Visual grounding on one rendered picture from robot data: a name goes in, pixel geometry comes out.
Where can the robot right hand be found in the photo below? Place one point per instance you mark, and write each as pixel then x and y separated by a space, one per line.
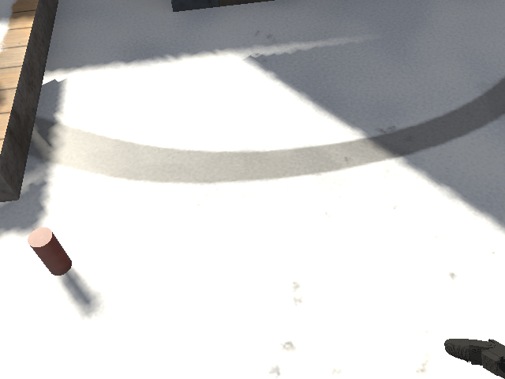
pixel 489 354

